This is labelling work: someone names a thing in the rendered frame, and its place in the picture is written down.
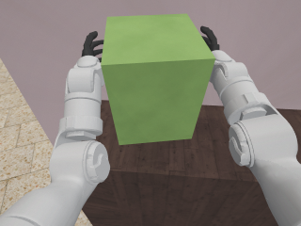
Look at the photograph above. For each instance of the robot left forearm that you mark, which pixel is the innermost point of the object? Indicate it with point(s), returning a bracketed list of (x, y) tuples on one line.
[(82, 103)]

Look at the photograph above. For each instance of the robot right forearm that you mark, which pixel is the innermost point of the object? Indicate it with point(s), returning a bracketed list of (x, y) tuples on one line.
[(238, 93)]

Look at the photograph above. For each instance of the right robot hand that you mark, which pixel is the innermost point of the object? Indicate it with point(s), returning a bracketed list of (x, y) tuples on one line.
[(211, 41)]

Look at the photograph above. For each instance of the left robot upper arm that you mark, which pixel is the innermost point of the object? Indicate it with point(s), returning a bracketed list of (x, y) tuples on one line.
[(76, 168)]

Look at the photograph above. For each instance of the left robot hand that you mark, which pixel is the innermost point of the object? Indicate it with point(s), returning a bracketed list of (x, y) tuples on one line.
[(90, 44)]

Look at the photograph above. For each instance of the carton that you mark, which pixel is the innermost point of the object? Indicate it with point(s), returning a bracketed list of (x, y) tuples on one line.
[(156, 70)]

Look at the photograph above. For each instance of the right robot upper arm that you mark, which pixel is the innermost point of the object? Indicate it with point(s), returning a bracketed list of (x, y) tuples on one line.
[(266, 145)]

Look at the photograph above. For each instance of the pedestal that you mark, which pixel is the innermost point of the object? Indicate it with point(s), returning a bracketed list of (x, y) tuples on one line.
[(183, 182)]

